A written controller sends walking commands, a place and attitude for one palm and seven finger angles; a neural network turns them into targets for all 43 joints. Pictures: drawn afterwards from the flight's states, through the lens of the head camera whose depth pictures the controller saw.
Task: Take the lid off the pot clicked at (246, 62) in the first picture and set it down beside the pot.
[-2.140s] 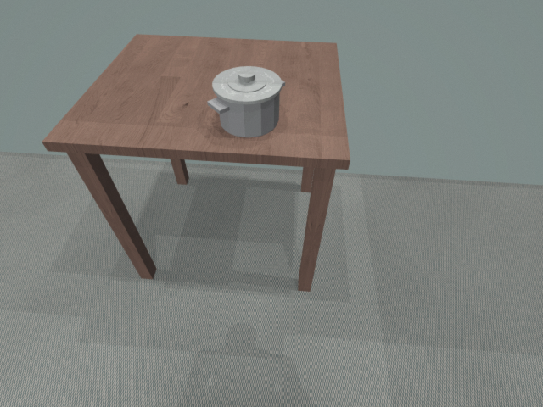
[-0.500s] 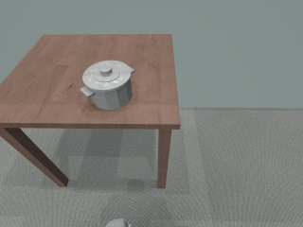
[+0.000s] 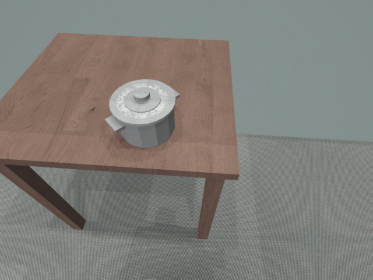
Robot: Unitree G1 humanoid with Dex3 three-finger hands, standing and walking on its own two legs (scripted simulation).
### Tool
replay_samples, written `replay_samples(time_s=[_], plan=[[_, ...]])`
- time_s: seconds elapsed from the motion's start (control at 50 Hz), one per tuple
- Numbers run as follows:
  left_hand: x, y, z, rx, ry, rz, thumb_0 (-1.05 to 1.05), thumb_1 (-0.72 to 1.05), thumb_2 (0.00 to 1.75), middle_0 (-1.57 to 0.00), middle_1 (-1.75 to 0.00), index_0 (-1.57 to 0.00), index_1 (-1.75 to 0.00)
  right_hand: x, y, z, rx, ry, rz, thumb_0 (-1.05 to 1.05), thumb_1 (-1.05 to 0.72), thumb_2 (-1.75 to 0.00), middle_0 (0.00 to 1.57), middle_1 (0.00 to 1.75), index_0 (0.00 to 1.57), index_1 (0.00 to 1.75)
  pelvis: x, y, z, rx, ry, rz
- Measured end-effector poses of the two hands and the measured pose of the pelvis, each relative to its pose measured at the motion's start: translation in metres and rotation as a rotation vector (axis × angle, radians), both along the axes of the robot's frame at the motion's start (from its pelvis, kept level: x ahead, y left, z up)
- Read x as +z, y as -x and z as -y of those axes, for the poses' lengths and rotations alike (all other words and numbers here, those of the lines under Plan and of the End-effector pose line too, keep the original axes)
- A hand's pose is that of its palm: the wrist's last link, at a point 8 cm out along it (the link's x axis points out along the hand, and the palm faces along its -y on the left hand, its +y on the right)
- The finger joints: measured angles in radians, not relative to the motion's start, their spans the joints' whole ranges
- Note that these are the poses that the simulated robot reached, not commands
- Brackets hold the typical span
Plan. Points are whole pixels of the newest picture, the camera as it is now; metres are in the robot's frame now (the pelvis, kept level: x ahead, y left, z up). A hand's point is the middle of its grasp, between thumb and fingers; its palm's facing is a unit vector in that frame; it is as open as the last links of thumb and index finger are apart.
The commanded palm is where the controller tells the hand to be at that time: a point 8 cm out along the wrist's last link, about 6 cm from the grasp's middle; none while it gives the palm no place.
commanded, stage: come to a stop and stand still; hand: left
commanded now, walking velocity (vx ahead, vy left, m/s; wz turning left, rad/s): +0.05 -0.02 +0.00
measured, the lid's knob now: (141, 94) +0.51 +0.17 +0.09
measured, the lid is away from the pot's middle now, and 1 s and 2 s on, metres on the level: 0.00 0.00 0.00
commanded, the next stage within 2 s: look again from close up in 1.04 s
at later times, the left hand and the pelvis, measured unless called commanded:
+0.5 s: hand out of the picture +0.00 +0.16 -0.17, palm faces +0.07 -0.97 -0.23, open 7.4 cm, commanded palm none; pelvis -0.03 -0.02 +0.00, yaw +1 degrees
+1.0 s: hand out of the picture -0.02 +0.22 -0.18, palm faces +0.02 -0.97 -0.22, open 7.4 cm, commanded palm none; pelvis -0.03 +0.03 +0.00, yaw +1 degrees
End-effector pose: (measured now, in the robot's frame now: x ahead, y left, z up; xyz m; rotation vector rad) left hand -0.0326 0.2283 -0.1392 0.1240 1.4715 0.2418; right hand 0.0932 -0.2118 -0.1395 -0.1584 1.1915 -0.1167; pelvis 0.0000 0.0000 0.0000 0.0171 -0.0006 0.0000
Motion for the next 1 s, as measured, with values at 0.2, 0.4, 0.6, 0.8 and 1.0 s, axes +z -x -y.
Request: replay_samples(time_s=[0.2,0.4,0.6,0.8,1.0], plan=[[0.011,-0.017,0.021,-0.052,-0.068,0.121,0.0,0.91,0.9,-0.2,-0.3,-0.2,-0.3,-0.015,0.061,0.058,-0.042,-0.013,-0.11,0.0,-0.91,-0.9,0.2,0.3,0.2,0.3,-0.003,0.015,0.036,0.004,-0.011,0.014],[0.011,-0.028,0.035,-0.047,-0.011,0.168,0.0,0.9,0.9,-0.2,-0.3,-0.21,-0.3,0.0,0.097,0.069,-0.059,0.031,-0.178,0.01,-0.91,-0.9,0.2,0.3,0.19,0.3,0.006,0.017,0.036,0.009,-0.019,0.019],[-0.006,-0.017,-0.002,-0.082,-0.02,0.147,0.0,0.9,0.9,-0.2,-0.3,-0.21,-0.3,-0.006,0.089,0.024,-0.03,0.024,-0.077,0.01,-0.91,-0.9,0.2,0.3,0.19,0.3,-0.007,0.033,0.003,0.014,0.021,0.03],[-0.006,-0.013,-0.037,-0.092,-0.026,0.153,0.0,0.9,0.9,-0.2,-0.3,-0.2,-0.3,0.001,0.087,-0.001,-0.009,0.03,-0.068,0.01,-0.93,-0.9,0.2,0.3,0.2,0.3,-0.005,0.036,-0.021,0.013,0.025,0.018],[-0.008,-0.008,-0.038,-0.089,0.0,0.113,0.0,0.9,0.9,-0.2,-0.3,-0.2,-0.3,0.006,0.08,-0.007,-0.007,0.038,-0.082,0.01,-0.91,-0.9,0.2,0.3,0.2,0.3,-0.001,0.028,-0.027,0.011,0.024,0.016]])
